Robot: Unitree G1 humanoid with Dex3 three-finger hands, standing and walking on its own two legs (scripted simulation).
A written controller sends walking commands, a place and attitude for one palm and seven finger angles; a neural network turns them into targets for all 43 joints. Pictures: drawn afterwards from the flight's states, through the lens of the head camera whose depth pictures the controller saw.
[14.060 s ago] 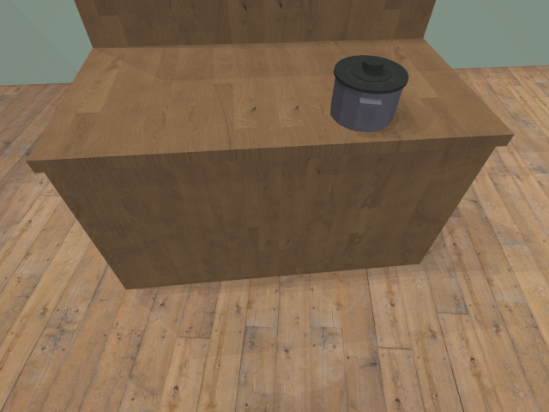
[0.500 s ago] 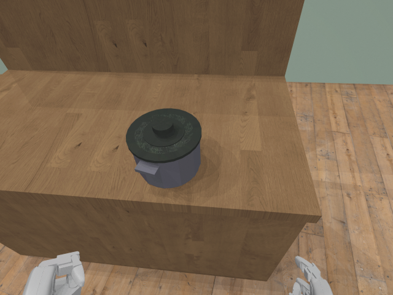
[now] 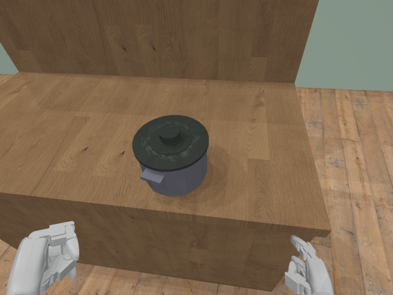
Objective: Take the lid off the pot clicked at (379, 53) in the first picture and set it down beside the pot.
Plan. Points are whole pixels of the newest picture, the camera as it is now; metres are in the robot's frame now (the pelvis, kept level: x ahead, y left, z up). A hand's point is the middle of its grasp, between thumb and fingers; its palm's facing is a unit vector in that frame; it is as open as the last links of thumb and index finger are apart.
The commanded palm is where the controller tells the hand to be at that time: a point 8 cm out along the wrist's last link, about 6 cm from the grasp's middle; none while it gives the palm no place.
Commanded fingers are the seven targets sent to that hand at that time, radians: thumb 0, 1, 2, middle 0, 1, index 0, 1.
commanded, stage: raise the hand higher, near the body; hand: left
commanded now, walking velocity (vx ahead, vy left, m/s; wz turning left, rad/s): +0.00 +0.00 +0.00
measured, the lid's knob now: (169, 133) +0.44 +0.13 +0.09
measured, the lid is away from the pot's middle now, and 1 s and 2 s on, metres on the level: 0.00 0.00 0.00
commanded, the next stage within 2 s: reach forward and open the fingers in 0.10 s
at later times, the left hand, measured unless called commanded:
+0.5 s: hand (55, 240) +0.17 +0.27 +0.09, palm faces -0.12 -0.08 -0.99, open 3.0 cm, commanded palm +0.16 +0.26 +0.15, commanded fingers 0.00 0.42 1.12 -1.12 -0.93 -1.12 -0.93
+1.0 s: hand (62, 208) +0.21 +0.26 +0.13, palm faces -0.17 -0.01 -0.99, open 7.8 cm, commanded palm +0.19 +0.26 +0.19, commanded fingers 0.00 -0.27 1.39 -0.84 -0.08 -0.84 -0.08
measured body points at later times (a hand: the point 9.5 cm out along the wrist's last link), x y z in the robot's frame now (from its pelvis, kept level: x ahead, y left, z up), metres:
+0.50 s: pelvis -0.02 +0.01 +0.00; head -0.01 -0.05 +0.44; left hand +0.17 +0.27 +0.14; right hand +0.18 -0.22 -0.11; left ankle -0.02 +0.11 -0.74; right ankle -0.05 -0.10 -0.74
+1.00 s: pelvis -0.05 +0.01 +0.00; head -0.03 -0.04 +0.45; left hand +0.21 +0.26 +0.18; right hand +0.16 -0.20 -0.10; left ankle -0.02 +0.11 -0.74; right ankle -0.05 -0.10 -0.74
